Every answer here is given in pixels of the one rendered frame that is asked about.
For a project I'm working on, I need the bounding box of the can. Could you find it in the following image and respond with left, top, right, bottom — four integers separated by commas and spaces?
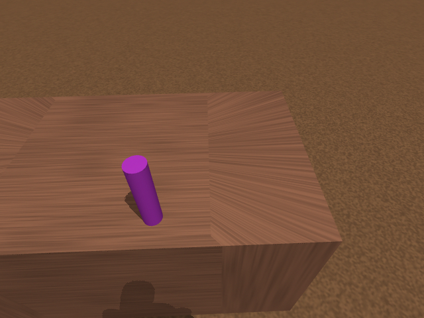
121, 155, 163, 226

